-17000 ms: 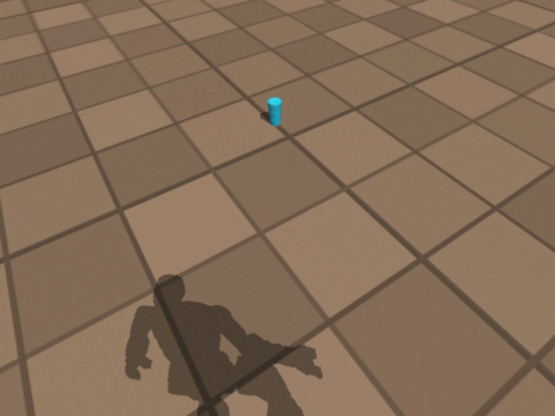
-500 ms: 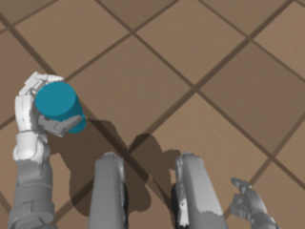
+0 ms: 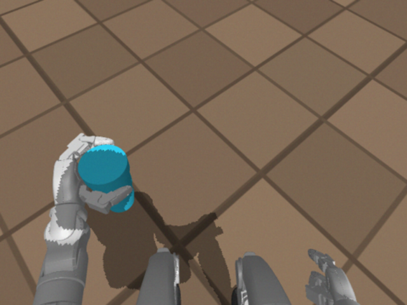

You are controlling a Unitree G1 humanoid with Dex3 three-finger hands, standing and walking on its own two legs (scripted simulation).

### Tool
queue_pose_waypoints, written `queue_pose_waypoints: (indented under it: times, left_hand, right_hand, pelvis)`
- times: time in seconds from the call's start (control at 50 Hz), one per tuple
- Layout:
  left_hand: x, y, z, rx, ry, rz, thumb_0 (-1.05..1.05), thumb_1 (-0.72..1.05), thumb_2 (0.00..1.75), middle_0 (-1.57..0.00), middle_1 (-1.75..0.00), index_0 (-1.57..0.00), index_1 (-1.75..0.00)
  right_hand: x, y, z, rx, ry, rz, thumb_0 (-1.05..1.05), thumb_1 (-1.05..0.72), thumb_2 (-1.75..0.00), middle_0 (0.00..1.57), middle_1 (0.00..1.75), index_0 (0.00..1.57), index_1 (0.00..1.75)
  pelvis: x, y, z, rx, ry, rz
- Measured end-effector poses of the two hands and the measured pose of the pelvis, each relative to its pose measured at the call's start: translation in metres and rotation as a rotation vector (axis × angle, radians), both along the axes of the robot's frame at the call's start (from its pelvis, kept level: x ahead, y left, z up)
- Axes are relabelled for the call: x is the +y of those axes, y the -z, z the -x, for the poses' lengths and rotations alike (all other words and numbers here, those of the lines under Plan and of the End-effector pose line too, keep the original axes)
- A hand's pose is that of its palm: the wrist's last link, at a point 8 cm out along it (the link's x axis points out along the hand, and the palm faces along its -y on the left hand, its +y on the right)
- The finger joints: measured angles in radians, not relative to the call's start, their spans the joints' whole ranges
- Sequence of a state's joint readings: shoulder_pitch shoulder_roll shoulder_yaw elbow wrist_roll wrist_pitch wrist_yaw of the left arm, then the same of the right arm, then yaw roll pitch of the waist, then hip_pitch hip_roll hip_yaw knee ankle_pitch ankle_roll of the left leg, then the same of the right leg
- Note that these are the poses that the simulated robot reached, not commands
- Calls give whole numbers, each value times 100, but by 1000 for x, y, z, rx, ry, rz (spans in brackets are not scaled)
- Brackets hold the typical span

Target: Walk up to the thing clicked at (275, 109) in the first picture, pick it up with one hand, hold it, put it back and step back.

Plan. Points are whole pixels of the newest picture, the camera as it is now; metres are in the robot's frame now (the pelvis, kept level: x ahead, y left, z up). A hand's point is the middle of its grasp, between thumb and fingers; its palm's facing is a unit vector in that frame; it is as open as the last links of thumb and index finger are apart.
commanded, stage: lift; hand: left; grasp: from the side
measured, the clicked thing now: (113, 184) +0.35 +0.19 -0.01
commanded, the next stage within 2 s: hold in 0.98 s
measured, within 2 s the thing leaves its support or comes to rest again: neither
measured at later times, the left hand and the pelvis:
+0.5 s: hand (102, 159) +0.35 +0.18 +0.09, palm faces +0.13 -0.99 -0.05, open 11.0 cm; pelvis +0.01 +0.00 +0.06, yaw +1 degrees
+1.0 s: hand (102, 146) +0.35 +0.17 +0.12, palm faces +0.14 -0.99 -0.04, open 11.0 cm; pelvis +0.03 -0.01 +0.09, yaw +1 degrees
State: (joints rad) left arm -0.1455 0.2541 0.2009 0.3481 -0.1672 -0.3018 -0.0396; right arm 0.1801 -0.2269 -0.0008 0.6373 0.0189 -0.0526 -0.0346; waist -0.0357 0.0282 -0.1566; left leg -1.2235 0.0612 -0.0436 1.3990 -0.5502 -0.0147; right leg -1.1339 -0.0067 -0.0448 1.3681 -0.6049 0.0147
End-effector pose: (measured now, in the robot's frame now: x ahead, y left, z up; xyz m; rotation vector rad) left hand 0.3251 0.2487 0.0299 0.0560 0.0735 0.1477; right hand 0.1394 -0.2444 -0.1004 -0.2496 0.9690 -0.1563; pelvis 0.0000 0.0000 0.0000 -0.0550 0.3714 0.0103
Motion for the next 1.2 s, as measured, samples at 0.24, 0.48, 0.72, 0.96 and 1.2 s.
queue_pose_waypoints:
  times: [0.24,0.48,0.72,0.96,1.2]
  left_hand:
    - [-9,-38,6,4,13,2,4,-54,108,-78,-102,-68,-106]
    - [-17,-66,6,-8,11,11,4,-54,108,-77,-103,-67,-107]
    - [-24,-81,3,-7,11,23,4,-53,108,-76,-104,-67,-108]
    - [-27,-94,-1,-18,7,24,4,-53,108,-76,-104,-66,-108]
    - [-27,-101,-4,-15,6,28,4,-53,107,-76,-103,-67,-107]
  right_hand:
    - [4,-35,6,13,-9,-17,1,-93,-90,20,30,20,30]
    - [7,-59,2,3,-14,-27,1,-93,-91,20,30,20,30]
    - [3,-76,-8,-11,-19,-23,1,-94,-91,20,30,20,30]
    - [0,-86,-12,-6,-14,-17,1,-94,-91,20,30,20,30]
    - [2,-92,-14,-3,-9,-25,1,-94,-91,20,30,20,30]
  pelvis:
    - [1,-38,-7,-75,-7,-10]
    - [-1,-62,-13,-134,-8,-20]
    - [-4,-77,-21,-172,-8,-29]
    - [-5,-87,-28,-200,-7,-33]
    - [-4,-94,-34,-220,-5,-34]
